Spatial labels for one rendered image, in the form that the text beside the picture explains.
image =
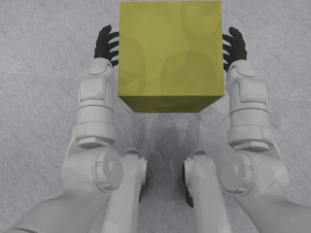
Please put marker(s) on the left robot thigh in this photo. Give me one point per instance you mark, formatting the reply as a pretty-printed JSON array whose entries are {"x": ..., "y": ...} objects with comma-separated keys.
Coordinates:
[{"x": 123, "y": 207}]

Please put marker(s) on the carton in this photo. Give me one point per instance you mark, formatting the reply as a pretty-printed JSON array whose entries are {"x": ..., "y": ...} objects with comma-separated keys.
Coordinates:
[{"x": 171, "y": 57}]

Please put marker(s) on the left robot forearm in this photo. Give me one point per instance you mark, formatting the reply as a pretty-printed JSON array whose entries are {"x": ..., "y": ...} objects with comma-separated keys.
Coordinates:
[{"x": 95, "y": 110}]

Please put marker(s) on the robot left shin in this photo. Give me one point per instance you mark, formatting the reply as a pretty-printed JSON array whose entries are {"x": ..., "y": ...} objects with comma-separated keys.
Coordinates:
[{"x": 131, "y": 151}]

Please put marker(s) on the left robot hand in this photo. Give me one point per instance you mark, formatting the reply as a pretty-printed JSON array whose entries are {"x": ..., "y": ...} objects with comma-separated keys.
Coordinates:
[{"x": 102, "y": 49}]

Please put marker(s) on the right robot hand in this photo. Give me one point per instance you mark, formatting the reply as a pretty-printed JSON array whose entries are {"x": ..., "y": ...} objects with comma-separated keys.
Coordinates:
[{"x": 236, "y": 49}]

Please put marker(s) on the robot right upper arm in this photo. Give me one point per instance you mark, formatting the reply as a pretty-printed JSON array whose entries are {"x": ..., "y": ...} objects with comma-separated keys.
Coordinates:
[{"x": 259, "y": 183}]

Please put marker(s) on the right robot forearm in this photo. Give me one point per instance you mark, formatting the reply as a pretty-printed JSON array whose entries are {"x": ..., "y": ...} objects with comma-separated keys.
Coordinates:
[{"x": 249, "y": 111}]

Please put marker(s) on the robot left upper arm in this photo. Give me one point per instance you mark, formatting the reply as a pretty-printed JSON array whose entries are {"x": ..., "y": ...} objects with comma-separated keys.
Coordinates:
[{"x": 88, "y": 178}]

